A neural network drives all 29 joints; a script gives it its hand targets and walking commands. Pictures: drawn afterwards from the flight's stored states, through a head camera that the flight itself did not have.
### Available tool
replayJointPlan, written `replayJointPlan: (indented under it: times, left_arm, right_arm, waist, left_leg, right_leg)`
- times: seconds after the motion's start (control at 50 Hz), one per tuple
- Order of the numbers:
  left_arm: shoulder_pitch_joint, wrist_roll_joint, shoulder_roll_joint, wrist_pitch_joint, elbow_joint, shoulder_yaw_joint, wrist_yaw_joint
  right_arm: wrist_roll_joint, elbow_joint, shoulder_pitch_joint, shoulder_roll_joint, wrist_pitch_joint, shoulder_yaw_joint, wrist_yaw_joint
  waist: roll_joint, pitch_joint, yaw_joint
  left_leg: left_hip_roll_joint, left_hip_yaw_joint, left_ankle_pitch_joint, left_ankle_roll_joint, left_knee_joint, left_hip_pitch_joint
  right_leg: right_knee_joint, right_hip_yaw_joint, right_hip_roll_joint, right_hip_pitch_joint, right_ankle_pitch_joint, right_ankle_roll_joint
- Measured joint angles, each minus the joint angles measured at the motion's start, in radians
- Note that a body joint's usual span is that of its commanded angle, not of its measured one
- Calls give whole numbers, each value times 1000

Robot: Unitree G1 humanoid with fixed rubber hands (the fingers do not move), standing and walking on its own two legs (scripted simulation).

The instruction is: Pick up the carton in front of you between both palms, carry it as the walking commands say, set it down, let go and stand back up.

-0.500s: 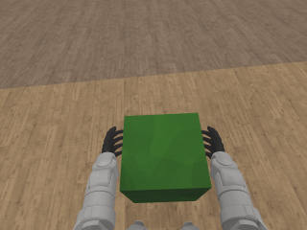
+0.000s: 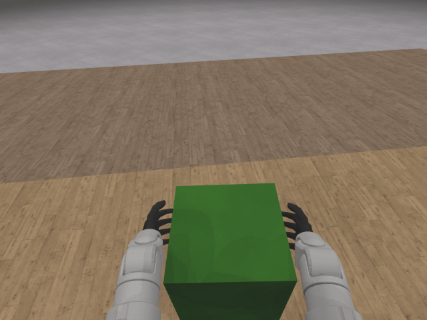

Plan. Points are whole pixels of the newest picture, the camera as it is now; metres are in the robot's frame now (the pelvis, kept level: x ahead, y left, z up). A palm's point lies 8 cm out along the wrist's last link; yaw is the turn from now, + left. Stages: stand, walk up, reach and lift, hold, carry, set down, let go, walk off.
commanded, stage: reach and lift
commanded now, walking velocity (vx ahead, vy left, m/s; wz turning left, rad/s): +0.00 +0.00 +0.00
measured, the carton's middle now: (227, 256) +0.29 +0.00 -0.05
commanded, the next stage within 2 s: hold in 0.86 s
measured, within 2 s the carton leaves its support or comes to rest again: neither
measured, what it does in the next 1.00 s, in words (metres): stands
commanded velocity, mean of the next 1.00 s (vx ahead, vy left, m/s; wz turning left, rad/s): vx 0.00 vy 0.00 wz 0.00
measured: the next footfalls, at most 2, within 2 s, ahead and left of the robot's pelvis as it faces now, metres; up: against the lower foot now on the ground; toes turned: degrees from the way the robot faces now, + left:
left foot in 1.84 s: +0.34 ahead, +0.12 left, +0.00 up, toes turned +11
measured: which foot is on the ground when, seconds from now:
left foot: down 0.00-1.00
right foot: down 0.00-1.00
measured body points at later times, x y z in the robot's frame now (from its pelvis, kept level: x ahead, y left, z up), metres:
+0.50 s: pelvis +0.00 +0.00 +0.00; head -0.03 +0.00 +0.45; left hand +0.31 +0.15 +0.03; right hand +0.31 -0.15 +0.02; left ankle +0.02 +0.13 -0.74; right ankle +0.02 -0.13 -0.74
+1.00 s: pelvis +0.01 +0.00 +0.01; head -0.04 +0.00 +0.45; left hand +0.31 +0.15 +0.05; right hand +0.30 -0.15 +0.04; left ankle +0.02 +0.13 -0.74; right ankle +0.02 -0.13 -0.74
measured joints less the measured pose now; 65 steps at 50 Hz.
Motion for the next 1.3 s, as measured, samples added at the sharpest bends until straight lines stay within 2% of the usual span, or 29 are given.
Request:
replayJointPlan:
  times: [0.32,0.88,1.0,1.18,1.22,1.3]
  left_arm:
    - [-40,20,-12,12,-36,31,-13]
    - [34,-9,8,93,-133,-58,-5]
    - [52,-29,12,130,-197,-82,0]
    - [15,-2,4,160,-164,-49,-12]
    - [13,-4,3,162,-166,-49,-11]
    - [29,-25,7,180,-220,-77,0]
  right_arm:
    - [-16,-31,-44,13,12,-25,10]
    - [9,-130,30,-6,95,59,1]
    - [29,-194,49,-10,132,83,-5]
    - [4,-160,10,-2,163,53,7]
    - [4,-163,9,-2,165,53,7]
    - [29,-218,28,-7,179,68,-1]
  waist:
    - [0,52,0]
    - [-1,41,-1]
    - [0,37,-2]
    - [0,52,-1]
    - [-2,24,-3]
    - [-4,-39,-6]
  left_leg:
    - [3,1,16,-4,-14,14]
    - [9,4,29,1,-94,105]
    - [10,3,39,1,-112,129]
    - [10,5,41,0,-102,138]
    - [16,20,14,-3,-58,85]
    - [41,71,-152,-1,57,-29]
  right_leg:
    - [-10,-7,-1,13,14,-1]
    - [-93,-10,-9,106,28,-4]
    - [-113,-11,-10,130,38,-4]
    - [-101,-13,-9,139,40,-4]
    - [-61,-28,-13,89,17,-2]
    - [20,-71,-32,-10,-99,-5]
